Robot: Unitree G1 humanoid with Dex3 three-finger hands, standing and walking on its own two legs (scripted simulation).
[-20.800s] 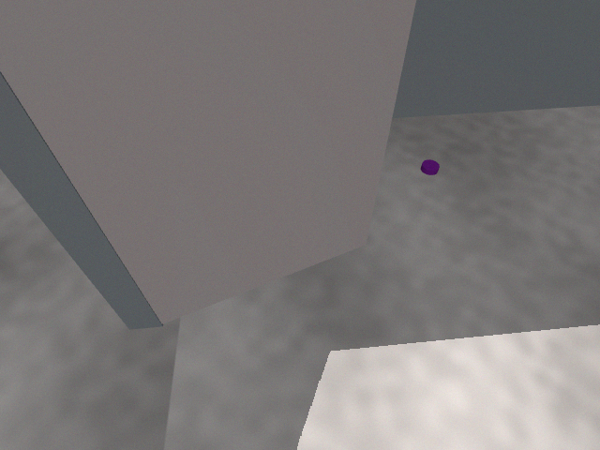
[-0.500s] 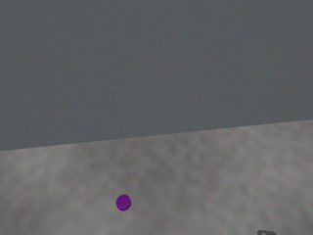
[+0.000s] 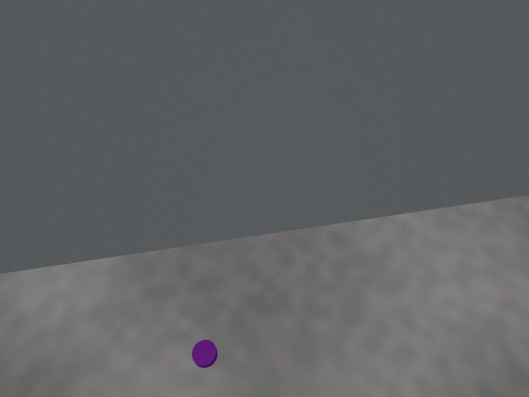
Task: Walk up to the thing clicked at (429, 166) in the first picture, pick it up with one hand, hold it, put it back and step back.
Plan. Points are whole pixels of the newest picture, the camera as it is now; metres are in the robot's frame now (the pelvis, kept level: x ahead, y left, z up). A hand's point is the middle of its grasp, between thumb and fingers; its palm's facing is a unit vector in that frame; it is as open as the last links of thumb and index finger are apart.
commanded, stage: walk up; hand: left
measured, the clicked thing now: (204, 353) +0.41 +0.24 -0.77
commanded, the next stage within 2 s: stand in 0.60 s
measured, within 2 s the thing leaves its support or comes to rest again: neither
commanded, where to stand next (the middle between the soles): +0.01 +0.00 m, yaw -1 degrees
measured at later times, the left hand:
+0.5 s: hand out of the picture +0.08 +0.26 -0.16, palm faces -0.02 -0.94 -0.33, open 7.4 cm
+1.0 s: hand out of the picture +0.09 +0.26 -0.15, palm faces -0.02 -0.94 -0.34, open 7.4 cm
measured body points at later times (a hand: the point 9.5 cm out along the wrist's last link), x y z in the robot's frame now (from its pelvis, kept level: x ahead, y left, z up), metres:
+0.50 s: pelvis +0.00 +0.00 +0.00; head +0.01 +0.00 +0.45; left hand +0.09 +0.30 -0.13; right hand +0.07 -0.30 -0.14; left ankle +0.01 +0.14 -0.75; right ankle +0.01 -0.13 -0.75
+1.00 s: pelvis +0.01 +0.00 +0.00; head +0.01 +0.00 +0.45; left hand +0.09 +0.30 -0.13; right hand +0.09 -0.30 -0.13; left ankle +0.01 +0.14 -0.75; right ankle +0.01 -0.13 -0.75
